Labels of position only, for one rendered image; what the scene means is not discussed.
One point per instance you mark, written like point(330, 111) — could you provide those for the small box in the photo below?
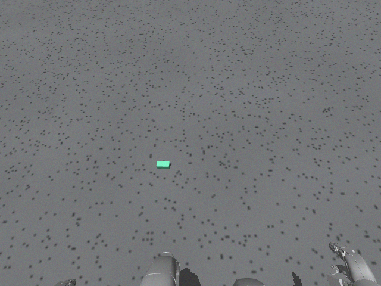
point(163, 164)

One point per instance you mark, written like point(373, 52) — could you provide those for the right robot hand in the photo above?
point(356, 267)

